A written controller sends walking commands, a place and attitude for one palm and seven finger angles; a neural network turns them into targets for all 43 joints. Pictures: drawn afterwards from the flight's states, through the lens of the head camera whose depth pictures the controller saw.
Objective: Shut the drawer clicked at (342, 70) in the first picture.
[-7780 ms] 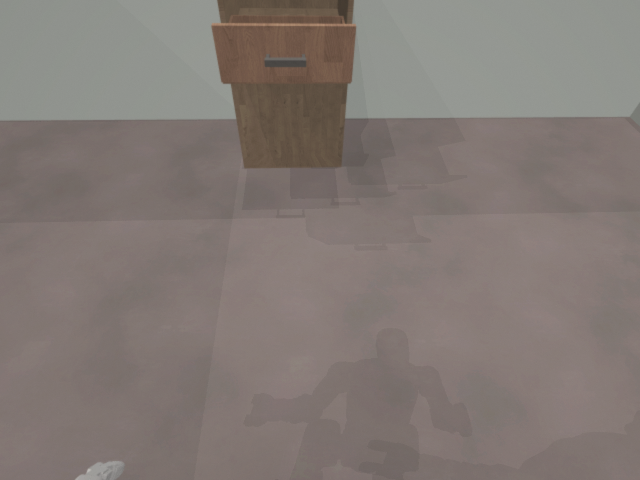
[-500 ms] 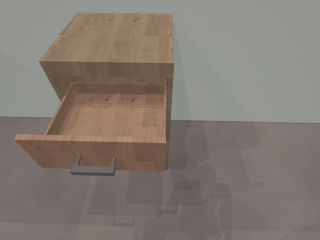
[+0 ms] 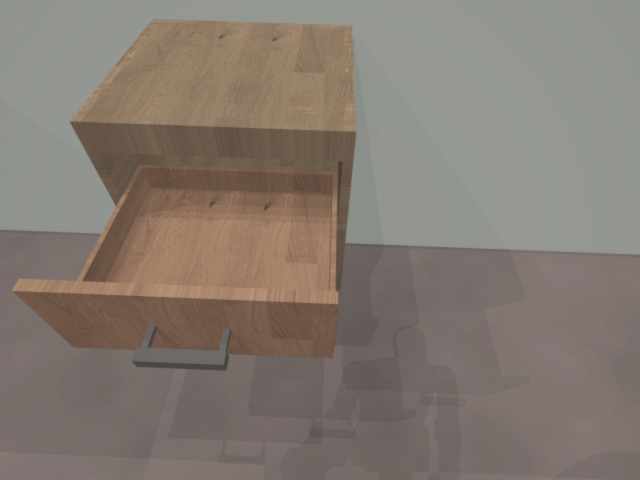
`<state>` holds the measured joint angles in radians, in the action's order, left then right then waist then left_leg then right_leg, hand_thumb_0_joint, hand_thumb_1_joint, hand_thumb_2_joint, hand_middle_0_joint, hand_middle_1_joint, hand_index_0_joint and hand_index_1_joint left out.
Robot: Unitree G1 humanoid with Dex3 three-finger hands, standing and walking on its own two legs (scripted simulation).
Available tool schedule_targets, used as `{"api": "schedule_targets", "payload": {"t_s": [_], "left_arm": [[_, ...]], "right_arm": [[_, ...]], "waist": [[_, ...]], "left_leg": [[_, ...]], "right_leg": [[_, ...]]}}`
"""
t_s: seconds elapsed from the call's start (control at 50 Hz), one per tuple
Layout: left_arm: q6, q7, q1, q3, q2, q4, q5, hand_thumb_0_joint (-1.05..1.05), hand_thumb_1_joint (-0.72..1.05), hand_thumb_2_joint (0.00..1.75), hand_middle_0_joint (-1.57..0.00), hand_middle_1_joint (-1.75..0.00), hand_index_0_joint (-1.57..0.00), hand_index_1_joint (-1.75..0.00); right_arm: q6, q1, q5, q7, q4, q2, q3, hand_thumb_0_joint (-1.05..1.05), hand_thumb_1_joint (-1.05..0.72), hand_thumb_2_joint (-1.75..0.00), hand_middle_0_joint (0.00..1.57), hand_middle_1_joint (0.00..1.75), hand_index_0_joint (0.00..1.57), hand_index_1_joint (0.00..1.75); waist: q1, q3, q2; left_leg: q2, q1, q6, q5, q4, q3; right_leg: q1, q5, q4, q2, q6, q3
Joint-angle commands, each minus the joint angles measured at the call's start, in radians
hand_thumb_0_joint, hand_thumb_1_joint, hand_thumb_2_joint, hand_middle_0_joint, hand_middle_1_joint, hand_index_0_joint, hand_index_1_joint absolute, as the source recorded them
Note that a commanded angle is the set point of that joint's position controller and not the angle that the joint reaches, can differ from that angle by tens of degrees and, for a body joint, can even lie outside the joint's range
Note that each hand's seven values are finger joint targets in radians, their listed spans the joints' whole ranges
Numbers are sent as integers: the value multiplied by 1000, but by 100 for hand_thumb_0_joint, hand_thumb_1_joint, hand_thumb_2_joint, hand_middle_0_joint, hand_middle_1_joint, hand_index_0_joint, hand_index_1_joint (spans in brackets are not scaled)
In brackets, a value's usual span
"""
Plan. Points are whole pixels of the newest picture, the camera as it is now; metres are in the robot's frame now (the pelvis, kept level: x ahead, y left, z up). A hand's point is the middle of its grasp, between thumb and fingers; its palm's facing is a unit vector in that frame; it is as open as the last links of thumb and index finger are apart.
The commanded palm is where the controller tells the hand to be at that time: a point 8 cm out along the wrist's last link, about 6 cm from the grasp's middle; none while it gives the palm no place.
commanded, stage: come to a stop and stand still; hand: left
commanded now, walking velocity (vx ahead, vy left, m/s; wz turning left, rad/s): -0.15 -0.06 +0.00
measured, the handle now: (185, 346) +0.30 +0.23 -0.07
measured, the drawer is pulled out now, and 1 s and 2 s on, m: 0.30 0.30 0.30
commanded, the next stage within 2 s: look again from close up in 0.82 s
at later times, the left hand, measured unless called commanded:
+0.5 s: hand out of the picture +0.00 +0.18 -0.17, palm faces +0.00 -0.98 -0.22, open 7.3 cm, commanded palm none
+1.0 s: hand out of the picture -0.09 +0.19 -0.17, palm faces +0.02 -0.99 -0.17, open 7.4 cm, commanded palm none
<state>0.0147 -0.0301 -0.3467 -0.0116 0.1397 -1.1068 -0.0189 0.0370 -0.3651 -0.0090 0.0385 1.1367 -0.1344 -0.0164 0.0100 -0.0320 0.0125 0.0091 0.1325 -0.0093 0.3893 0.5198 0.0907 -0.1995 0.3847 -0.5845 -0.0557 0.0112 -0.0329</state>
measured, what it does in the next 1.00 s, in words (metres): shifts its weight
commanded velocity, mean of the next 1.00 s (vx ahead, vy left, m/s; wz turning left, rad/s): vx -0.02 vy -0.01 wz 0.00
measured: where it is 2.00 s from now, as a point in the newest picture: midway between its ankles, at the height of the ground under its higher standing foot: outside the picture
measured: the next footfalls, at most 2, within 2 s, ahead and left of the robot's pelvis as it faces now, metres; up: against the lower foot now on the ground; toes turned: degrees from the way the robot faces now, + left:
none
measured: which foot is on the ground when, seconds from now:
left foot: down 0.00-1.00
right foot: down 0.00-1.00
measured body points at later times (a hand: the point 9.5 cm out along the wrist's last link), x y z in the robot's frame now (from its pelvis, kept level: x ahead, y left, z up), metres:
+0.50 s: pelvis -0.04 +0.00 +0.00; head -0.03 +0.00 +0.45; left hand +0.00 +0.23 -0.15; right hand +0.00 -0.25 -0.15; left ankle -0.07 +0.11 -0.73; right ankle -0.05 -0.13 -0.73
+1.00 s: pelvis -0.06 +0.02 +0.01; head -0.05 +0.03 +0.46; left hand -0.09 +0.24 -0.15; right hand -0.09 -0.20 -0.15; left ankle -0.07 +0.11 -0.73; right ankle -0.05 -0.13 -0.73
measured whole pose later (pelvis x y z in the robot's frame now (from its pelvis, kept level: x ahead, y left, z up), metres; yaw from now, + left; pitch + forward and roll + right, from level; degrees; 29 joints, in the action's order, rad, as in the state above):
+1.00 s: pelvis -0.06 +0.02 +0.01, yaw +1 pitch -1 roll +0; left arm 0.01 -0.03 -0.35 0.02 0.16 -1.10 -0.02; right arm 0.02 -0.33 0.00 0.01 1.13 -0.14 -0.02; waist 0.00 -0.03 0.02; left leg -0.01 0.18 -0.04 0.27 0.47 0.08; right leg -0.21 0.23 -0.46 -0.07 0.04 -0.04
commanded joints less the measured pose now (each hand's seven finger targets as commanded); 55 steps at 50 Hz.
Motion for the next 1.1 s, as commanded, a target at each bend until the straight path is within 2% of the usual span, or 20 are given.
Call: {"api": "schedule_targets", "payload": {"t_s": [0.0, 0.04, 0.12, 0.18, 0.24, 0.26, 0.28, 0.3, 0.32, 0.34, 0.36, 0.4, 0.44, 0.5, 0.56, 0.62, 0.68, 0.74, 0.86, 1.08], "left_arm": [[21, -22, -81, -9, 90, 18, 13, 0, 90, 90, -20, -30, -20, -30], [17, -27, -67, -12, 97, 27, 15, 0, 90, 90, -20, -30, -20, -30], [0, -28, -30, -15, 86, 50, 12, 0, 90, 90, -20, -30, -20, -30], [-4, -27, -21, -18, 95, 64, 10, 0, 90, 90, -20, -30, -20, -30], [-2, -27, -16, -18, 108, 70, 8, 0, 90, 90, -20, -30, -20, -30], [-1, -26, -17, -15, 109, 71, 8, 0, 90, 90, -20, -30, -20, -30], [14, -53, -55, -22, 167, 36, -2, 0, 90, 90, -20, -30, -20, -30], [22, -45, -35, -25, 199, 56, -3, 0, 90, 90, -20, -30, -20, -30], [25, -41, -21, -19, 184, 77, 4, 0, 90, 90, -20, -30, -20, -30], [20, -38, 13, -6, 163, 90, 8, 0, 90, 90, -20, -30, -20, -30], [16, -34, 34, -1, 157, 106, 9, 0, 90, 90, -20, -30, -20, -30], [9, -26, 67, 5, 151, 119, 8, 0, 90, 90, -20, -30, -20, -30], [3, -22, 72, 5, 152, 120, 5, 0, 90, 90, -20, -30, -20, -30], [-2, -14, 75, 9, 156, 124, 1, 0, 90, 90, -20, -30, -20, -30], [-1, -9, 61, 9, 159, 126, 0, 0, 90, 90, -20, -30, -20, -30], [-1, -7, 48, 9, 157, 128, 0, 0, 90, 90, -20, -30, -20, -30], [0, -6, 23, 9, 146, 120, -1, 0, 90, 90, -20, -30, -20, -30], [2, -6, -1, 12, 134, 107, 0, 0, 90, 90, -20, -30, -20, -30], [10, -9, -39, 18, 113, 68, 3, 0, 90, 90, -20, -30, -20, -30], [10, -16, -74, 21, 78, 19, 4, 0, 90, 90, -20, -30, -20, -30]], "right_arm": [[7, -67, 3, 16, -30, -89, 17, 0, -90, -90, 20, 30, 20, 30], [4, -63, 7, 19, -29, -96, 24, 0, -90, -90, 20, 30, 20, 30], [-4, -34, 9, 18, -34, -94, 35, 0, -90, -90, 20, 30, 20, 30], [-7, -20, 7, 17, -36, -94, 37, 0, -90, -90, 20, 30, 20, 30], [-6, -4, 6, 11, -36, -95, 37, 0, -90, -90, 20, 30, 20, 30], [-6, 0, 6, 9, -39, -96, 35, 0, -90, -90, 20, 30, 20, 30], [-14, 110, 15, -7, -124, -181, 61, 0, -90, -90, 20, 30, 20, 30], [-21, 132, 12, -14, -163, -144, 51, 0, -90, -90, 20, 30, 20, 30], [-14, 44, 4, -17, -156, -105, 52, 0, -90, -90, 20, 30, 20, 30], [-13, 41, 1, -15, -151, -110, 52, 0, -90, -90, 20, 30, 20, 30], [-18, 48, 2, -14, -149, -116, 54, 0, -90, -90, 20, 30, 20, 30], [-24, 55, -4, -14, -151, -127, 48, 0, -90, -90, 20, 30, 20, 30], [-28, 90, -3, -17, -158, -134, 44, 0, -90, -90, 20, 30, 20, 30], [-28, 97, -5, -24, -167, -139, 36, 0, -90, -90, 20, 30, 20, 30], [-28, 86, -6, -30, -165, -149, 33, 0, -90, -90, 20, 30, 20, 30], [-24, 70, -7, -32, -153, -151, 31, 0, -90, -90, 20, 30, 20, 30], [-22, 54, -7, -33, -143, -149, 30, 0, -90, -90, 20, 30, 20, 30], [-16, 43, -3, -32, -124, -145, 27, 0, -90, -90, 20, 30, 20, 30], [-5, 8, 4, -28, -73, -127, 20, 0, -90, -90, 20, 30, 20, 30], [2, -18, 9, -18, -14, -98, 14, 0, -90, -90, 20, 30, 20, 30]], "waist": [[-3, 8, 11], [-3, 36, 4], [-3, 8, -37], [-5, 30, -9], [-2, 49, -33], [-2, 50, -21], [17, -7, 93], [8, 15, 98], [-31, 158, 125], [-33, 194, 78], [-33, 166, 46], [-32, 63, 13], [-22, -12, -40], [-22, -69, -70], [-23, -87, 6], [-22, -77, -37], [-19, -71, -1], [-13, -55, -11], [-8, -32, -8], [-8, -51, -27]], "left_leg": [[95, -12, -18, -801, -44, -71], [103, -51, -14, -851, -56, -69], [128, -78, -24, -835, -103, -86], [129, -86, -22, -792, -109, -88], [119, -84, -20, -751, -119, -81], [115, -80, -19, -709, -124, -83], [131, 55, 12, -652, 116, -47], [65, 124, 26, -400, 96, -29], [49, 112, 7, -217, 26, -34], [56, 65, -3, -247, 11, -43], [70, 46, -7, -276, 1, -58], [100, 58, -15, -338, -29, -83], [96, 92, -14, -291, -53, -100], [97, 123, -18, -159, -119, -118], [78, 150, -17, -33, -144, -121], [81, 150, -20, -7, -170, -134], [79, 164, -23, 11, -181, -138], [87, 159, -28, -2, -196, -149], [86, 122, -31, -147, -180, -140], [92, 84, -33, -265, -185, -131]], "right_leg": [[57, -798, 17, -79, -63, 40], [67, -810, 11, -81, -50, 36], [22, -568, 50, -57, -41, 47], [34, -593, 65, -62, -42, 52], [59, -600, 83, -68, -42, 53], [63, -596, 95, -71, -43, 57], [29, -819, 151, -99, -10, 71], [117, -1026, 109, -140, -46, 99], [183, -1013, 40, -161, -69, 99], [161, -922, 17, -143, -62, 82], [100, -751, 37, -119, -54, 81], [6, -515, 76, -75, -51, 80], [-39, -336, 119, -65, -48, 80], [-73, -133, 178, -49, -45, 92], [-86, -8, 223, -51, -43, 102], [-79, -2, 222, -48, -41, 88], [-70, -1, 220, -49, -38, 81], [-46, -48, 208, -48, -36, 68], [-5, -165, 192, -57, -35, 52], [11, -239, 186, -57, -28, 38]]}}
